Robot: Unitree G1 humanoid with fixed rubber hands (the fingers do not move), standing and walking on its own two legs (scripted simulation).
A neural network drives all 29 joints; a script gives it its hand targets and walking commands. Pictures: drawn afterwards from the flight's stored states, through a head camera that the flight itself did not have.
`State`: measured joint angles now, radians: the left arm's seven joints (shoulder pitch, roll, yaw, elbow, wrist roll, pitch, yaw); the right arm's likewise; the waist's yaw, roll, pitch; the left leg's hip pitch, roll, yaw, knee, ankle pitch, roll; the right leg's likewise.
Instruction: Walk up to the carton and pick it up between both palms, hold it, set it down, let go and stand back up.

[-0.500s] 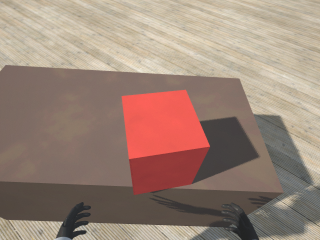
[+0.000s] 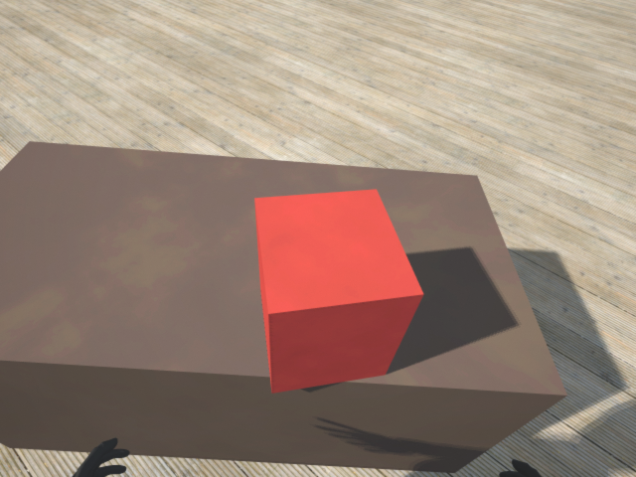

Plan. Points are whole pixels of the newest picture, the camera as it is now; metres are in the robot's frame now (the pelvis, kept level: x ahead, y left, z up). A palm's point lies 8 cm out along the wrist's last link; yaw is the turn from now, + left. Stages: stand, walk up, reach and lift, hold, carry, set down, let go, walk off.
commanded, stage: stand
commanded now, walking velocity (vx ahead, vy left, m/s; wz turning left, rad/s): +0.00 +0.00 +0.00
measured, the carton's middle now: (323, 291) +0.41 -0.02 -0.05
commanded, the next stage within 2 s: none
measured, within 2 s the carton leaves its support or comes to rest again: neither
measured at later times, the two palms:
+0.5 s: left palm out of the picture +0.02 +0.31 -0.12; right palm out of the picture +0.02 -0.29 -0.11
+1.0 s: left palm out of the picture +0.05 +0.31 -0.11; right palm out of the picture +0.06 -0.29 -0.10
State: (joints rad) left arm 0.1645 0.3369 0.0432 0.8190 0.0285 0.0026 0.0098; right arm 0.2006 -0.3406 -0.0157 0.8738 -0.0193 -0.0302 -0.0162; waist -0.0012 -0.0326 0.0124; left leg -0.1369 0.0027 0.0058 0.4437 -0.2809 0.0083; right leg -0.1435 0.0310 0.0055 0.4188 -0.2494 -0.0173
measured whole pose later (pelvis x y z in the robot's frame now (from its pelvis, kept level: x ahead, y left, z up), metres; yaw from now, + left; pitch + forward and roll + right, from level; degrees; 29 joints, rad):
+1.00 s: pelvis -0.02 +0.01 +0.01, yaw +1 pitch -2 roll +0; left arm 0.13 0.37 -0.02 1.10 0.01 -0.02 0.01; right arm 0.15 -0.36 0.03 1.06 -0.01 -0.01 -0.01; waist 0.00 -0.01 0.02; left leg -0.12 -0.01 -0.01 0.35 -0.20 0.02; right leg -0.12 0.02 0.01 0.32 -0.17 0.00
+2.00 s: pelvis -0.01 +0.01 +0.01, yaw +1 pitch -1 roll +0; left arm 0.12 0.36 -0.02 1.12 0.01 -0.02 0.01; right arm 0.13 -0.36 0.00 1.10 -0.01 -0.01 -0.01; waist 0.00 -0.01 0.03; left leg -0.09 -0.02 -0.02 0.31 -0.19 0.02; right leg -0.09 0.01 0.02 0.29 -0.17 0.00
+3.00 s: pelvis +0.00 +0.00 +0.01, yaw +1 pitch -1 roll +0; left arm 0.12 0.36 -0.01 1.11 0.01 -0.02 0.01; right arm 0.12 -0.36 -0.01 1.11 -0.01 -0.01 -0.01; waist 0.00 0.00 0.04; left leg -0.08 0.00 -0.03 0.29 -0.20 0.00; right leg -0.09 0.02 0.03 0.29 -0.18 -0.01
